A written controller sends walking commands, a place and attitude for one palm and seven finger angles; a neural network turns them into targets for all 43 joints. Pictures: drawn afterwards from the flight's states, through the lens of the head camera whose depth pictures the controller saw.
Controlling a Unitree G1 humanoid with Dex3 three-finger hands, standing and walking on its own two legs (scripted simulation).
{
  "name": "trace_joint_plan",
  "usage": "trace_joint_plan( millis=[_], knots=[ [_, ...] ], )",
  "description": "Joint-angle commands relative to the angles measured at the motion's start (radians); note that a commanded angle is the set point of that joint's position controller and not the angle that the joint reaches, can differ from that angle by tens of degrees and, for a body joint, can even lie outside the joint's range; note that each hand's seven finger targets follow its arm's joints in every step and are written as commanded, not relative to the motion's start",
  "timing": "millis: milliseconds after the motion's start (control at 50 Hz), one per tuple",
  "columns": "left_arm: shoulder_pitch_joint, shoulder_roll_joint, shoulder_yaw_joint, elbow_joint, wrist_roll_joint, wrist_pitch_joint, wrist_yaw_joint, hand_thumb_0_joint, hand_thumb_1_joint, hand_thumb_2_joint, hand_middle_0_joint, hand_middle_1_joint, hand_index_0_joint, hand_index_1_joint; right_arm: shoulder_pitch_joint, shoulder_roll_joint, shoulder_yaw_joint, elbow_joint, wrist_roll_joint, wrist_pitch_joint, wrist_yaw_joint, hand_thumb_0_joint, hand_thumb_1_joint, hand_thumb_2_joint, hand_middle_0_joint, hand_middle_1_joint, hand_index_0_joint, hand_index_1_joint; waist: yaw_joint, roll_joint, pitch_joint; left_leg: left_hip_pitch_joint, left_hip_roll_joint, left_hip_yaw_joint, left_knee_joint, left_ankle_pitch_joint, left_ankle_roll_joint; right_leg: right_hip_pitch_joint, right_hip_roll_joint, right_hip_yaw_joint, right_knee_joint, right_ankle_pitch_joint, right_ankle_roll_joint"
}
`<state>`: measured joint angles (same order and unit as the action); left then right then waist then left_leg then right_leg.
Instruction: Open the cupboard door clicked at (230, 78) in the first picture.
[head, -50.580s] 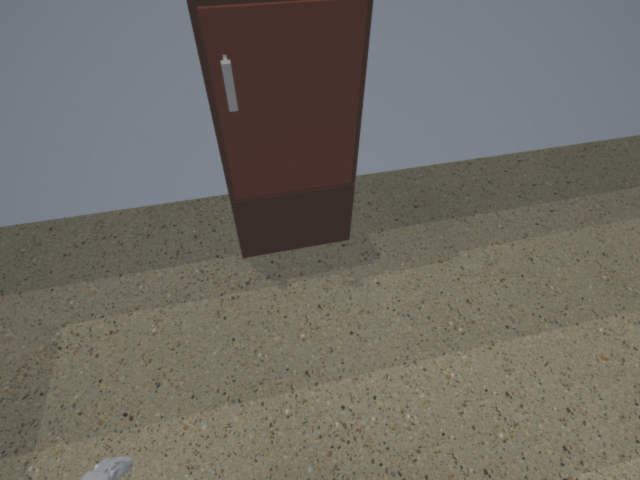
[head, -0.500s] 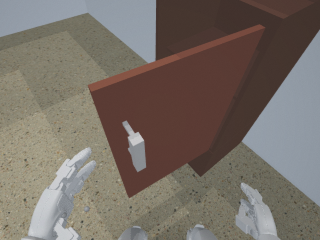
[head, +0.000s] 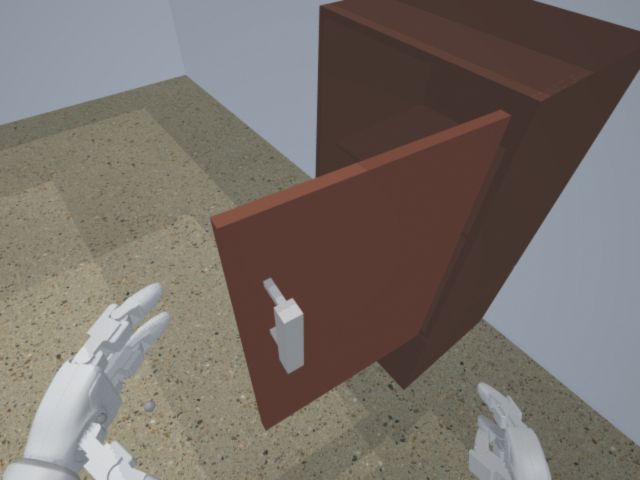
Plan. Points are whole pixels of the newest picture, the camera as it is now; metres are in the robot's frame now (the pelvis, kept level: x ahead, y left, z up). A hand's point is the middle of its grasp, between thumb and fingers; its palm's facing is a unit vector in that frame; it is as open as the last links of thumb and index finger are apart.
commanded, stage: draw the hand back to the body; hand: left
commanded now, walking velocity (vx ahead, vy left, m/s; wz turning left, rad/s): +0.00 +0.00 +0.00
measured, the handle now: (281, 325) +0.30 +0.08 +0.05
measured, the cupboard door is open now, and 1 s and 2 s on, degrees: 84 84 84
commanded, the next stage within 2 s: step back with the hand held close in 1.08 s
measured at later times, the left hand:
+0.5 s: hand (74, 327) +0.20 +0.24 +0.18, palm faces +0.40 -0.81 -0.42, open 11.5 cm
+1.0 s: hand (71, 307) +0.21 +0.23 +0.21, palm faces +0.45 -0.79 -0.40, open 7.5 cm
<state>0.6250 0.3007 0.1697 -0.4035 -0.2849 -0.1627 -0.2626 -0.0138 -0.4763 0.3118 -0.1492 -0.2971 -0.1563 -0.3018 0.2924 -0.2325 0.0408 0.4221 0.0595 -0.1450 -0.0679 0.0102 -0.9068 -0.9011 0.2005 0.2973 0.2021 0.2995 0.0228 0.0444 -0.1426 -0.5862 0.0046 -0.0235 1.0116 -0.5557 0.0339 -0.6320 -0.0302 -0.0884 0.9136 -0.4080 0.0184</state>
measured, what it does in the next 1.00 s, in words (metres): rises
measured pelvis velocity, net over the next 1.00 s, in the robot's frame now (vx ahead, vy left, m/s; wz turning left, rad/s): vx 0.02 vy -0.03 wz -0.01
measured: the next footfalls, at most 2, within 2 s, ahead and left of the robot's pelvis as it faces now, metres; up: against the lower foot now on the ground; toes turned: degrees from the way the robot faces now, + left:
none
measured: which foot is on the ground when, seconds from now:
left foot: down 0.00-1.00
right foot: down 0.00-1.00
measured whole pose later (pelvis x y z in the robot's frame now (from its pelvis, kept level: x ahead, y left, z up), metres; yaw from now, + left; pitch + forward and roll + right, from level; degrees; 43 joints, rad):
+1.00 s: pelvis +0.02 -0.03 +0.06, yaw -1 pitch -3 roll -1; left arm 0.49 0.32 0.32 -0.39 -0.05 -0.07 0.12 0.01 0.87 0.89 -0.21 -0.30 -0.21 -0.30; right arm 0.20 -0.23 0.01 0.63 0.01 -0.13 -0.08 0.01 -0.91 -0.90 0.20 0.30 0.20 0.30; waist 0.07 0.07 0.01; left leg -0.06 0.02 0.00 0.44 -0.32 0.00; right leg -0.16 0.00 -0.07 0.44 -0.23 -0.01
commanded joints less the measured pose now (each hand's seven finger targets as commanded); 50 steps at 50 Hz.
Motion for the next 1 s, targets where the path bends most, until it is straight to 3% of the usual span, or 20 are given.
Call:
trace_joint_plan(
  millis=[0,20,40,60,80,140,260,420,480,660,680,760,820,900,980],
  knots=[
    [-0.011,0.27,0.185,-0.29,0.144,0.008,0.181,0.0,-0.29,0.39,-0.158,-0.3,-0.158,-0.3,-0.08,-0.104,-0.061,-0.178,-0.015,-0.062,-0.036,0.0,-0.9,-0.9,0.2,0.3,0.2,0.3,0.065,0.035,-0.087,-0.013,0.009,-0.038,-0.313,0.314,-0.044,0.233,0.032,0.043,-0.152,0.138,-0.055],
    [0.043,0.128,0.094,-0.295,0.161,0.051,0.255,0.0,-0.255,0.405,-0.159,-0.3,-0.159,-0.3,-0.085,-0.083,-0.052,-0.185,-0.022,-0.053,-0.042,0.0,-0.9,-0.9,0.2,0.3,0.2,0.3,0.027,0.052,-0.006,-0.016,0.003,-0.03,-0.331,0.278,-0.049,0.216,0.027,0.038,-0.174,0.116,-0.051],
    [0.047,0.097,0.072,-0.282,0.174,0.075,0.292,0.0,-0.22,0.42,-0.16,-0.3,-0.16,-0.3,-0.077,-0.086,-0.051,-0.175,-0.022,-0.046,-0.041,0.0,-0.9,-0.9,0.2,0.3,0.2,0.3,0.017,0.033,0.025,-0.019,0.01,-0.039,-0.339,0.275,-0.053,0.211,0.025,0.028,-0.179,0.11,-0.05],
    [0.039,0.081,0.057,-0.284,0.19,0.088,0.319,0.0,-0.185,0.435,-0.161,-0.3,-0.161,-0.3,-0.077,-0.086,-0.047,-0.163,-0.024,-0.039,-0.038,0.0,-0.9,-0.9,0.2,0.3,0.2,0.3,0.013,0.09,0.047,-0.002,0.012,-0.032,-0.346,0.282,-0.052,0.222,0.02,0.03,-0.192,0.114,-0.05],
    [0.027,0.109,0.074,-0.3,0.203,0.094,0.344,0.0,-0.15,0.45,-0.162,-0.3,-0.162,-0.3,-0.073,-0.09,-0.046,-0.155,-0.025,-0.032,-0.037,0.0,-0.9,-0.9,0.2,0.3,0.2,0.3,0.017,0.096,0.034,0.021,0.016,-0.035,-0.352,0.313,-0.052,0.238,0.019,0.026,-0.201,0.131,-0.05],
    [0.015,0.143,0.091,-0.336,0.233,0.096,0.387,0.0,-0.045,0.495,-0.166,-0.3,-0.166,-0.3,-0.078,-0.097,-0.047,-0.139,-0.035,-0.036,-0.039,0.0,-0.9,-0.9,0.2,0.3,0.2,0.3,0.018,0.038,-0.016,0.095,0.019,-0.029,-0.368,0.416,-0.045,0.302,0.018,0.025,-0.231,0.201,-0.047],
    [-0.053,0.168,0.133,-0.305,0.25,0.094,0.428,0.0,0.165,0.585,-0.174,-0.3,-0.174,-0.3,-0.096,-0.097,-0.043,-0.087,-0.04,-0.052,-0.048,0.0,-0.9,-0.9,0.2,0.3,0.2,0.3,0.019,0.017,0.02,0.186,0.02,-0.022,-0.441,0.446,-0.044,0.368,0.012,0.024,-0.298,0.23,-0.042],
    [-0.103,0.188,0.198,-0.261,0.244,0.074,0.427,0.0,0.445,0.705,-0.184,-0.3,-0.184,-0.3,-0.145,-0.096,-0.044,-0.026,-0.046,-0.067,-0.041,0.0,-0.9,-0.9,0.2,0.3,0.2,0.3,0.038,0.017,0.052,0.279,0.02,-0.008,-0.519,0.551,-0.046,0.478,0.007,0.023,-0.376,0.32,-0.042],
    [-0.128,0.198,0.23,-0.24,0.236,0.066,0.422,0.0,0.55,0.75,-0.187,-0.3,-0.187,-0.3,-0.158,-0.093,-0.047,-0.011,-0.045,-0.063,-0.037,0.0,-0.9,-0.9,0.2,0.3,0.2,0.3,0.041,-0.012,0.063,0.302,0.016,0.006,-0.54,0.534,-0.038,0.506,0.009,0.028,-0.407,0.338,-0.04],
    [-0.23,0.24,0.306,-0.246,0.227,0.037,0.417,0.0,0.865,0.885,-0.199,-0.3,-0.199,-0.3,-0.19,-0.09,-0.052,0.024,-0.048,-0.062,-0.029,0.0,-0.9,-0.9,0.2,0.3,0.2,0.3,0.045,0.041,0.071,0.379,0.012,0.029,-0.59,0.554,-0.03,0.561,0.008,0.043,-0.472,0.389,-0.038],
    [-0.24,0.246,0.315,-0.24,0.225,0.032,0.418,0.0,0.9,0.9,-0.2,-0.3,-0.2,-0.3,-0.189,-0.09,-0.053,0.029,-0.049,-0.061,-0.029,0.0,-0.9,-0.9,0.2,0.3,0.2,0.3,0.045,0.01,0.07,0.38,0.013,0.028,-0.597,0.546,-0.029,0.568,0.009,0.039,-0.479,0.387,-0.037],
    [-0.198,0.189,0.274,-0.166,0.222,0.036,0.404,0.0,0.9,0.9,-0.2,-0.3,-0.2,-0.3,-0.195,-0.093,-0.06,0.04,-0.049,-0.047,-0.019,0.0,-0.9,-0.9,0.2,0.3,0.2,0.3,0.042,0.007,0.107,0.393,0.014,0.038,-0.61,0.546,-0.024,0.566,0.008,0.044,-0.5,0.395,-0.032],
    [-0.208,0.194,0.269,-0.167,0.221,0.03,0.4,0.0,0.9,0.9,-0.2,-0.3,-0.2,-0.3,-0.207,-0.096,-0.064,0.041,-0.049,-0.041,-0.017,0.0,-0.9,-0.9,0.2,0.3,0.2,0.3,0.044,-0.023,0.101,0.402,0.014,0.037,-0.622,0.524,-0.019,0.577,0.009,0.047,-0.513,0.383,-0.03],
    [-0.235,0.242,0.304,-0.228,0.23,0.017,0.406,0.0,0.9,0.9,-0.2,-0.3,-0.2,-0.3,-0.215,-0.095,-0.064,0.043,-0.054,-0.047,-0.022,0.0,-0.9,-0.9,0.2,0.3,0.2,0.3,0.051,0.015,0.047,0.426,0.006,0.041,-0.623,0.548,-0.017,0.612,0.007,0.052,-0.514,0.413,-0.033],
    [-0.231,0.237,0.303,-0.218,0.23,0.016,0.41,0.0,0.9,0.9,-0.2,-0.3,-0.2,-0.3,-0.219,-0.083,-0.061,0.048,-0.053,-0.053,-0.025,0.0,-0.9,-0.9,0.2,0.3,0.2,0.3,0.049,0.017,0.073,0.429,0.003,0.045,-0.631,0.516,-0.017,0.599,0.009,0.054,-0.533,0.388,-0.031]
  ],
)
